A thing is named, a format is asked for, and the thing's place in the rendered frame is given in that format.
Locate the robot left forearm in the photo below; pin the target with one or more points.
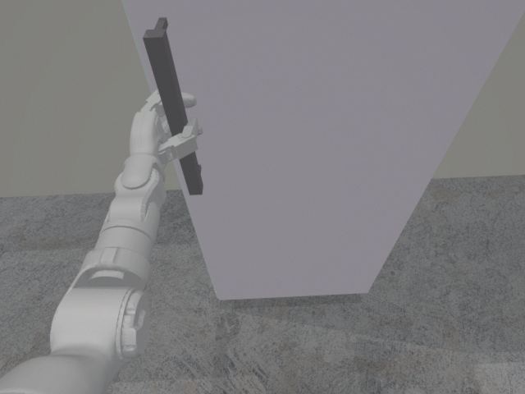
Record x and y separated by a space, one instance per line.
121 255

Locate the robot left hand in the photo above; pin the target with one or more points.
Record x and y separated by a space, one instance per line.
149 136

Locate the handle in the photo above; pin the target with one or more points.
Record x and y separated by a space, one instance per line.
159 54

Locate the left robot upper arm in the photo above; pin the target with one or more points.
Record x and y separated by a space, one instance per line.
97 330

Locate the fridge door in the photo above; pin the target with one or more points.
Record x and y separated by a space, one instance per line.
323 123

